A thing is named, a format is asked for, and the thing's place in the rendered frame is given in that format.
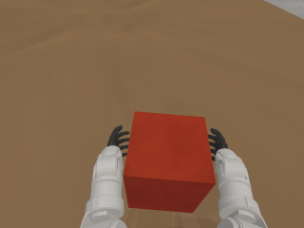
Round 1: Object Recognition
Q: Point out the robot left forearm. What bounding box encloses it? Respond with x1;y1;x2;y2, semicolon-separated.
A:
80;145;124;228

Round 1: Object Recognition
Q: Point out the robot left upper arm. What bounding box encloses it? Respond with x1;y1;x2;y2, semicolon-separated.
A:
84;218;127;228

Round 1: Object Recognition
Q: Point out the robot right forearm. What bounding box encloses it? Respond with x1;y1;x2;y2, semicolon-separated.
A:
215;148;268;228

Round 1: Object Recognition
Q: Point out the robot right upper arm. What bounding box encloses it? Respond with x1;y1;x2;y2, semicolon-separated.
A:
217;217;262;228

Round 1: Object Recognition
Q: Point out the left robot hand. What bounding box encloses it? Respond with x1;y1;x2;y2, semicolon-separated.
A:
107;125;130;157

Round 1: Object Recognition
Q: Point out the right robot hand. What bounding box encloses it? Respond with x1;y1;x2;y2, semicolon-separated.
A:
208;128;228;161

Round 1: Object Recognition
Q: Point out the carton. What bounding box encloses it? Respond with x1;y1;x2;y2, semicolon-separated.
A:
123;111;216;213

